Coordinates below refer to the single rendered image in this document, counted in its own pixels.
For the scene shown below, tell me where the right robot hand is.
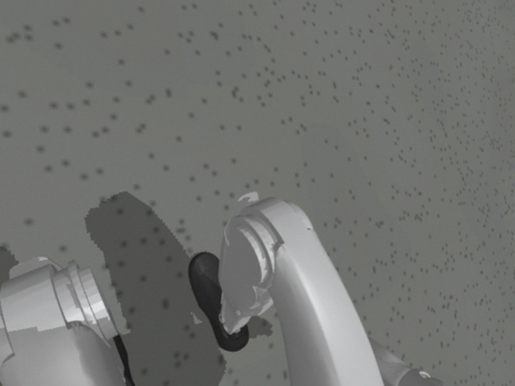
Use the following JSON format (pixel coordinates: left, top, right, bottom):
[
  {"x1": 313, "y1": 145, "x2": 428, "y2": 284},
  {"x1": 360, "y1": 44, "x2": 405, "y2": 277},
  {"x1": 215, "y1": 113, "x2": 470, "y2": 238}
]
[{"x1": 368, "y1": 337, "x2": 412, "y2": 386}]

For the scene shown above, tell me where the left robot foot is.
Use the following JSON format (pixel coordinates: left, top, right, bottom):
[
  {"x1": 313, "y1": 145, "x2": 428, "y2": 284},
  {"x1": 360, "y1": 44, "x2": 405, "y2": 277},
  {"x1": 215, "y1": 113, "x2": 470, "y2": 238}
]
[{"x1": 113, "y1": 333, "x2": 135, "y2": 386}]

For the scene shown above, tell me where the right robot foot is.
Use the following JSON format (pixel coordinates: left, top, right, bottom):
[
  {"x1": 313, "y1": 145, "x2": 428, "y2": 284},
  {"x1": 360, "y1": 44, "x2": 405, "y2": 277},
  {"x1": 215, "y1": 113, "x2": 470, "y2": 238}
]
[{"x1": 188, "y1": 253, "x2": 249, "y2": 352}]

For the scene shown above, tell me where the right robot arm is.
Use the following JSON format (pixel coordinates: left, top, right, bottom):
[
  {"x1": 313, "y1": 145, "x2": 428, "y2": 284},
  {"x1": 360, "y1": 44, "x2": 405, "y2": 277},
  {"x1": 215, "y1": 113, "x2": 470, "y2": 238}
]
[{"x1": 398, "y1": 368, "x2": 447, "y2": 386}]

